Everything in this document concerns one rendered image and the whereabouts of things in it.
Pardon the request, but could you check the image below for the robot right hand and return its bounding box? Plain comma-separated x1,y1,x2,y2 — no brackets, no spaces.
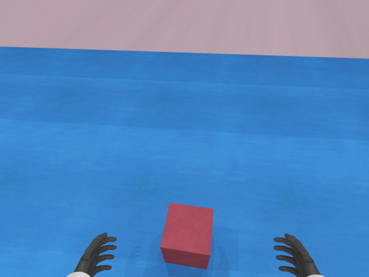
274,233,321,277

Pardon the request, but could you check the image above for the carton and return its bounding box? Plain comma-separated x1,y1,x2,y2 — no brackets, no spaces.
160,203,214,269

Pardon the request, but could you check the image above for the robot left hand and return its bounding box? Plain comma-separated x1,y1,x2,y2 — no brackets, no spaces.
74,233,117,277

